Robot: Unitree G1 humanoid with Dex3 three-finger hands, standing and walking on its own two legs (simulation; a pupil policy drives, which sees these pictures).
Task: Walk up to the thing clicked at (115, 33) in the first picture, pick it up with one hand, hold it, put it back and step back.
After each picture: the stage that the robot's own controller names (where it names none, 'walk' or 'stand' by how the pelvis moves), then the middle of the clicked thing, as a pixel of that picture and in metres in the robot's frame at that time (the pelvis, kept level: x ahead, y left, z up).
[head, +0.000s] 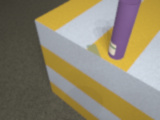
stand; (121, 31) +0.53 -0.14 +0.11
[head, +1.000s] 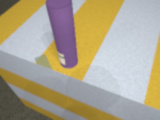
rise first; (64, 37) +0.45 +0.08 +0.14
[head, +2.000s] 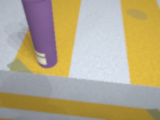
rise first; (43, 34) +0.43 +0.13 +0.15
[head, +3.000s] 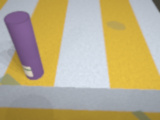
stand; (27, 50) +0.44 +0.19 +0.12
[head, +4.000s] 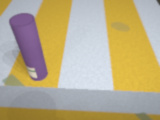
stand; (31, 51) +0.43 +0.18 +0.11
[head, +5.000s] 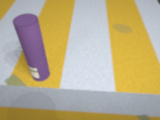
stand; (34, 51) +0.43 +0.17 +0.11
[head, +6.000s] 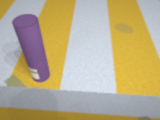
stand; (34, 52) +0.43 +0.17 +0.11
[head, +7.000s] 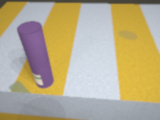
rise first; (38, 58) +0.41 +0.17 +0.11
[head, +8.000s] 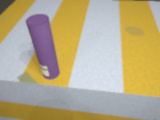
go down; (45, 50) +0.44 +0.17 +0.12
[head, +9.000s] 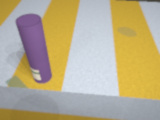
go down; (37, 53) +0.43 +0.16 +0.12
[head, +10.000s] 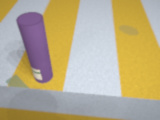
go down; (38, 52) +0.42 +0.15 +0.12
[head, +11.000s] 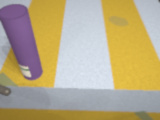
close in; (25, 48) +0.42 +0.17 +0.14
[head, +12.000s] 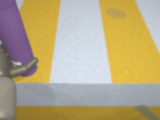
close; (16, 43) +0.43 +0.18 +0.16
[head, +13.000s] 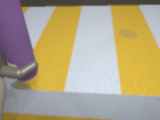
lift; (14, 41) +0.31 +0.16 +0.29
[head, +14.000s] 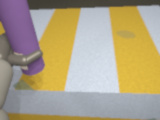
lift; (20, 30) +0.35 +0.16 +0.29
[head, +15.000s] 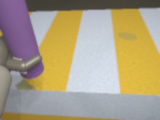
hold; (19, 34) +0.33 +0.16 +0.30
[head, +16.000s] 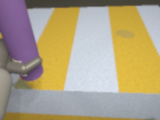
hold; (19, 37) +0.33 +0.16 +0.28
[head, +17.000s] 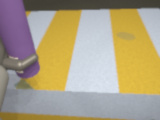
crouch; (16, 34) +0.33 +0.17 +0.29
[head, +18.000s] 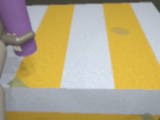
crouch; (13, 11) +0.41 +0.17 +0.31
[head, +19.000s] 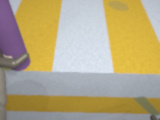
lower; (7, 36) +0.44 +0.20 +0.16
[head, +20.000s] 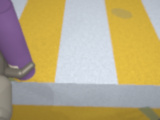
lower; (13, 46) +0.40 +0.19 +0.16
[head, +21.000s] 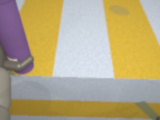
lower; (13, 39) +0.43 +0.19 +0.16
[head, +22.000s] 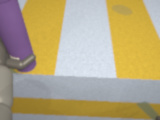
lower; (15, 37) +0.43 +0.19 +0.16
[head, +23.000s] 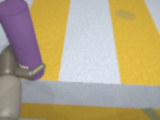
draw back; (25, 46) +0.40 +0.17 +0.16
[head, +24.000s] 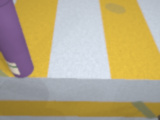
withdraw; (11, 42) +0.41 +0.18 +0.16
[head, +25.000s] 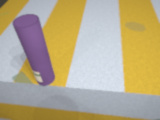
sink last; (37, 54) +0.40 +0.17 +0.14
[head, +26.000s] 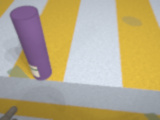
stand; (35, 48) +0.41 +0.17 +0.14
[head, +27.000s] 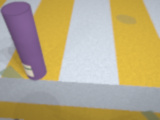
stand; (28, 46) +0.41 +0.17 +0.16
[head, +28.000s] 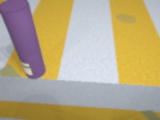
stand; (27, 44) +0.41 +0.17 +0.17
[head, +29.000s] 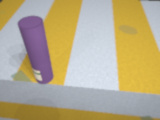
stand; (38, 54) +0.42 +0.17 +0.12
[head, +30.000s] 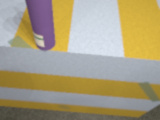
walk; (41, 16) +0.49 +0.13 +0.14
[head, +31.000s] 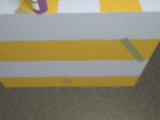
walk; out of the picture +0.75 +0.22 +0.14
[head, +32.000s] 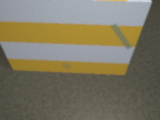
stand; out of the picture +1.05 +0.20 +0.13
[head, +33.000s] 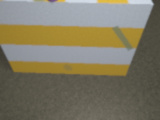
stand; out of the picture +1.03 +0.18 +0.11
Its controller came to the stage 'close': yes
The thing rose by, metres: 0.20
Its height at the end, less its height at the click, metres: +0.00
